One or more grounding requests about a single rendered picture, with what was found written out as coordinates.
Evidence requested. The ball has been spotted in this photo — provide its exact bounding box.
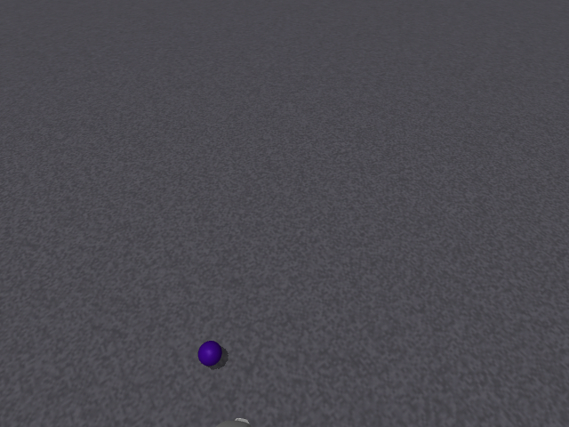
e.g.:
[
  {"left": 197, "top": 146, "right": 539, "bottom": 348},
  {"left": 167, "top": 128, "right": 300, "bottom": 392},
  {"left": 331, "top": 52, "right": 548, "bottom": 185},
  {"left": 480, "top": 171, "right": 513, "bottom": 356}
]
[{"left": 198, "top": 341, "right": 222, "bottom": 366}]

